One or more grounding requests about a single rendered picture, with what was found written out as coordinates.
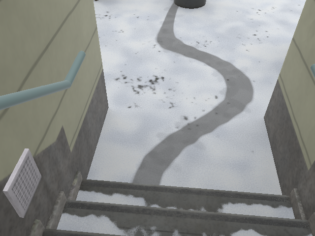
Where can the stairs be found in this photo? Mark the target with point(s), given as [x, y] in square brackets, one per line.
[110, 208]

